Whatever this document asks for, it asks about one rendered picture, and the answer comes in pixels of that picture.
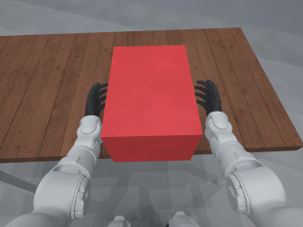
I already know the robot right forearm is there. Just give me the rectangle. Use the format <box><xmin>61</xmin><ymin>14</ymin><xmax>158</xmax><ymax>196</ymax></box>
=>
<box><xmin>205</xmin><ymin>111</ymin><xmax>286</xmax><ymax>201</ymax></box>

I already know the right robot hand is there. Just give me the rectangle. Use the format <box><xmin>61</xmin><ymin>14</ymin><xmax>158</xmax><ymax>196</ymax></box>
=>
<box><xmin>194</xmin><ymin>79</ymin><xmax>223</xmax><ymax>116</ymax></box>

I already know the robot right upper arm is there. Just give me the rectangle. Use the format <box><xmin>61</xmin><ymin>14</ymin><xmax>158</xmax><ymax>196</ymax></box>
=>
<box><xmin>225</xmin><ymin>166</ymin><xmax>303</xmax><ymax>227</ymax></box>

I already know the carton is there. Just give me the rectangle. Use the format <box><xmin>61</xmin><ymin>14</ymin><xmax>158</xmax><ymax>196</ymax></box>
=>
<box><xmin>100</xmin><ymin>45</ymin><xmax>203</xmax><ymax>163</ymax></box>

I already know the robot left upper arm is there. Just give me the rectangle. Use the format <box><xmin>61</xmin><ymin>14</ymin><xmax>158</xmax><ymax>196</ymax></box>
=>
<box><xmin>5</xmin><ymin>170</ymin><xmax>91</xmax><ymax>227</ymax></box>

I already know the robot right shin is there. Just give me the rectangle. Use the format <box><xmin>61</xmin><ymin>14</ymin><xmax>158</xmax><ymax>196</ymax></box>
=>
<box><xmin>174</xmin><ymin>211</ymin><xmax>185</xmax><ymax>217</ymax></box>

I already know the robot left forearm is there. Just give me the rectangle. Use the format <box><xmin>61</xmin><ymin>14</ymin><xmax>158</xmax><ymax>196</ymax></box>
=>
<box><xmin>33</xmin><ymin>115</ymin><xmax>103</xmax><ymax>209</ymax></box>

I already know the table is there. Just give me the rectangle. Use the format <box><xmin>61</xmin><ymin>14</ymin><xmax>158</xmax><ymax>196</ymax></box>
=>
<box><xmin>0</xmin><ymin>27</ymin><xmax>303</xmax><ymax>194</ymax></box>

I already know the robot right thigh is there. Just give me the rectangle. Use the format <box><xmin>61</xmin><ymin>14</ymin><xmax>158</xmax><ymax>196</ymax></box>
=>
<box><xmin>169</xmin><ymin>215</ymin><xmax>200</xmax><ymax>227</ymax></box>

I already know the left robot hand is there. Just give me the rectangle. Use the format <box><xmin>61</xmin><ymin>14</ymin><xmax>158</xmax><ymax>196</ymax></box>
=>
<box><xmin>84</xmin><ymin>83</ymin><xmax>108</xmax><ymax>117</ymax></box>

